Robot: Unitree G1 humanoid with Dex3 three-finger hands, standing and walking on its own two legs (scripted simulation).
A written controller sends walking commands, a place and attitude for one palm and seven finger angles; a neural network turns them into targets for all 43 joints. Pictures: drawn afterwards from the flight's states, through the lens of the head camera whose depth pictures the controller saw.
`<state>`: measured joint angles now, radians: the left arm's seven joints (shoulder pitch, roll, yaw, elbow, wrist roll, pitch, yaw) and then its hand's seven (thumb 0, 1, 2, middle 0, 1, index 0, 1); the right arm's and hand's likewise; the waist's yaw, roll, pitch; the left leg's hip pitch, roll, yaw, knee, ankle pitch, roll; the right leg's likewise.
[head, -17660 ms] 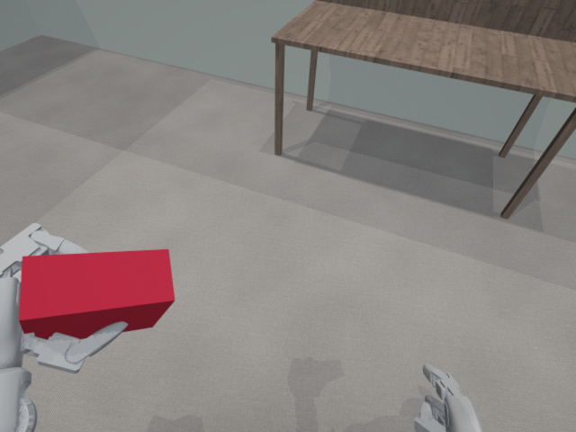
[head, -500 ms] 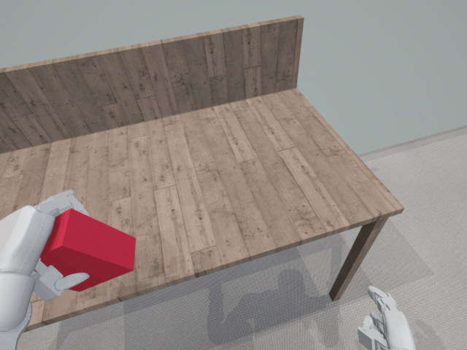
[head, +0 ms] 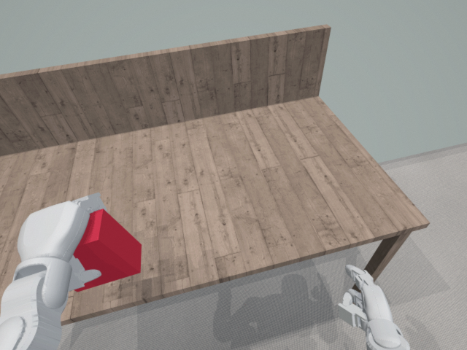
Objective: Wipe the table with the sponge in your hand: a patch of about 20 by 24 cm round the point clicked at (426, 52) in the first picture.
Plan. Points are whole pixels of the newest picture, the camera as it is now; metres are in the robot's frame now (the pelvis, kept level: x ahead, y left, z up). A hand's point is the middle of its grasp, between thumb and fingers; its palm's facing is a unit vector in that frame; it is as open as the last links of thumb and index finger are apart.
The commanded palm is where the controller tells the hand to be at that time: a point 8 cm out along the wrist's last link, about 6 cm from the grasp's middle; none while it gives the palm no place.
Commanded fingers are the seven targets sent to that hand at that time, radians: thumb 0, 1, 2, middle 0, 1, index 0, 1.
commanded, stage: turn the palm down, sponge in hand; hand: left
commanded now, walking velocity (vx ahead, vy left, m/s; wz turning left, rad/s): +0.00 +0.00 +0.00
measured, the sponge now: (97, 258) +0.22 +0.28 +0.05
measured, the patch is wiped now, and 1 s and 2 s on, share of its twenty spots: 0.00 0.00 0.00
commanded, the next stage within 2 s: move the sponge above the wiping area in 0.64 s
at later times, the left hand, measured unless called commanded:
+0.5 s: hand (80, 245) +0.22 +0.29 +0.09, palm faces +0.00 -0.08 -1.00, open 9.9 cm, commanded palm +0.19 +0.28 +0.16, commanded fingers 0.00 0.10 1.30 -1.20 -1.60 -1.20 -1.60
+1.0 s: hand (91, 247) +0.22 +0.28 +0.08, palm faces -0.03 -0.08 -1.00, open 9.9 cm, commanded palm +0.20 +0.27 +0.14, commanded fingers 0.00 0.10 1.30 -1.20 -1.60 -1.20 -1.60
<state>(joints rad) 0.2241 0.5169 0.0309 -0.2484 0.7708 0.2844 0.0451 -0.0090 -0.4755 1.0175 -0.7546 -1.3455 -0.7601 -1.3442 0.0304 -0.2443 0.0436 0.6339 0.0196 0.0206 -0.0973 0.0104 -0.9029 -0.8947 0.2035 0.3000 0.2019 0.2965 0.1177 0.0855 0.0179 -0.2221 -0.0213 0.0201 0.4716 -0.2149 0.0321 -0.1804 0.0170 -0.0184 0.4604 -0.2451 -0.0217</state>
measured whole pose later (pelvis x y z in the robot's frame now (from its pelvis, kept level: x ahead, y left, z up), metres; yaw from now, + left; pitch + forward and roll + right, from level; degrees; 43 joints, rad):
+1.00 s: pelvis +0.00 -0.02 +0.00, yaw -1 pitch -3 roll +0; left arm 0.14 0.50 -0.02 -0.07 0.89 0.31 0.01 -0.01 -0.47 1.02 -0.75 -1.34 -0.76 -1.34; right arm 0.00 -0.27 0.02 0.69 0.03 0.03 -0.07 0.01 -0.90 -0.89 0.20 0.30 0.20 0.30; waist 0.12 0.11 0.03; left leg -0.17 0.00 0.02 0.42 -0.19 0.01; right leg -0.14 0.04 -0.02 0.42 -0.22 -0.05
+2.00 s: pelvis +0.01 -0.01 +0.00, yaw +0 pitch +1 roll +0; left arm 0.01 0.42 -0.07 0.19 0.96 0.29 0.13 -0.01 -0.47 1.02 -0.75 -1.34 -0.76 -1.34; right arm 0.03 -0.25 0.00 0.71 0.04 0.04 -0.06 0.01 -0.90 -0.89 0.20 0.30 0.20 0.30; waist 0.10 0.08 -0.01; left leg -0.25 -0.01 0.02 0.45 -0.21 0.02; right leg -0.22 0.03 -0.01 0.45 -0.24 -0.03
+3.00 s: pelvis +0.01 -0.01 +0.00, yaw +0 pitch +2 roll +0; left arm 0.00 0.39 -0.08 0.29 0.97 0.27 0.19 -0.01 -0.47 1.02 -0.75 -1.34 -0.76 -1.34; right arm 0.06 -0.25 -0.02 0.71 0.05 0.05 -0.05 0.01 -0.90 -0.89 0.20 0.30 0.20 0.30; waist 0.09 0.07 -0.04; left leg -0.29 -0.01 0.01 0.49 -0.23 0.02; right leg -0.25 0.03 -0.02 0.48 -0.26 -0.03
